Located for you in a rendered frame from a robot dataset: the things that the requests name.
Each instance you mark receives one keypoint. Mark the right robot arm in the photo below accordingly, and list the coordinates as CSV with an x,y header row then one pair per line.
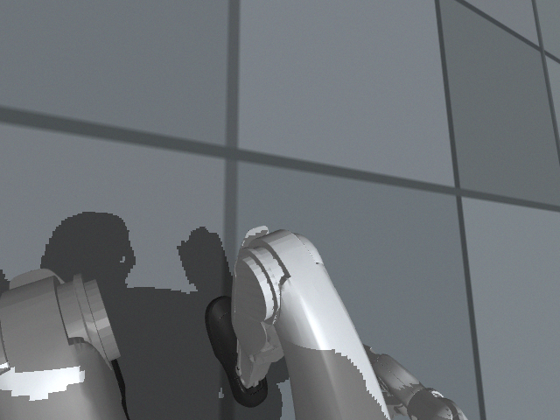
x,y
429,404

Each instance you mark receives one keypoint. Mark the left robot foot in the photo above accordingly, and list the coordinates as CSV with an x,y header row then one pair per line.
x,y
121,384

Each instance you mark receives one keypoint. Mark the right robot hand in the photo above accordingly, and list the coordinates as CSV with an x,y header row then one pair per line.
x,y
400,383

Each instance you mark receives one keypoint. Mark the right robot foot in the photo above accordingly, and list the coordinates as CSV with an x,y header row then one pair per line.
x,y
224,343

